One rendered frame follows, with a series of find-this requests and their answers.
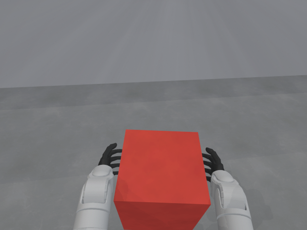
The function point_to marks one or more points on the left robot hand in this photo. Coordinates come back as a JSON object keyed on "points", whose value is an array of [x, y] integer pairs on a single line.
{"points": [[107, 159]]}

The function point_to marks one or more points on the right robot forearm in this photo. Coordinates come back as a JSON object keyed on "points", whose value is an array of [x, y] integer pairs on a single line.
{"points": [[231, 206]]}

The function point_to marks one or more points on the left robot forearm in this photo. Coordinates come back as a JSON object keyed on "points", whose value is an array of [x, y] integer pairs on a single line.
{"points": [[95, 200]]}

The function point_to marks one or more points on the right robot hand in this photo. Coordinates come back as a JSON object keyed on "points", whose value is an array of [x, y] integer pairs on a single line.
{"points": [[215, 163]]}

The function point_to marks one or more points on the carton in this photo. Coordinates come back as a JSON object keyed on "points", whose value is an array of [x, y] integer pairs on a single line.
{"points": [[161, 182]]}

